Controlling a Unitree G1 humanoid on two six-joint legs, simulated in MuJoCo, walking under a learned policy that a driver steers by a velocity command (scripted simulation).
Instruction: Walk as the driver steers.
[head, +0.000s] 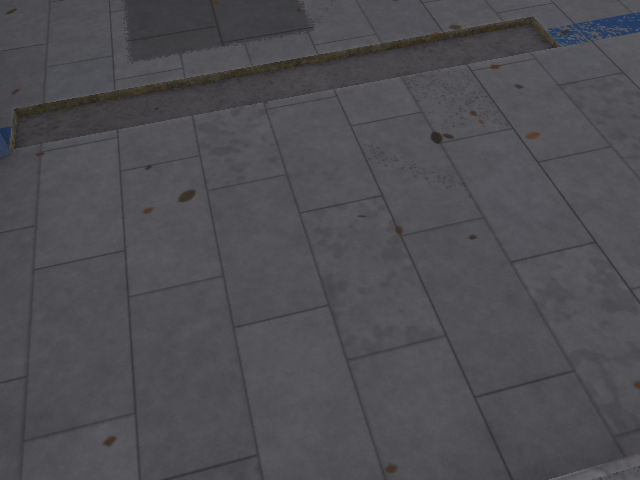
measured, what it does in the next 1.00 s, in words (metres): goes down, turning left: left foot 0.17 m lower, then right foot 0.18 m lower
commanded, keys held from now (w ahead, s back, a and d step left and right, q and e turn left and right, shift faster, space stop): w+q+shift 0.72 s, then w+shift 0.28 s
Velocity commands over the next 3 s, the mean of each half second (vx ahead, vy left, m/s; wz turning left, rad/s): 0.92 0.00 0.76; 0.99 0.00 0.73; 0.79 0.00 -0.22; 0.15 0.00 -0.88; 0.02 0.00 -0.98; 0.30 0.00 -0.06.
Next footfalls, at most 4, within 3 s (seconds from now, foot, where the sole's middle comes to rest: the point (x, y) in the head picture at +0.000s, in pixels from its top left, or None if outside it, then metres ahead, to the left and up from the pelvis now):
0.34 left None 0.27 0.10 -0.92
0.72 right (327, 424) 0.74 0.03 -1.10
1.20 left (172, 373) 0.92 0.48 -1.10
1.60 right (157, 272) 1.29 0.57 -1.10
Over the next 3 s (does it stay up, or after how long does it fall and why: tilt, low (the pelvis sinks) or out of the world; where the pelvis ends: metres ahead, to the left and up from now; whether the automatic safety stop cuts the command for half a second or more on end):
stays up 1.20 0.60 -0.31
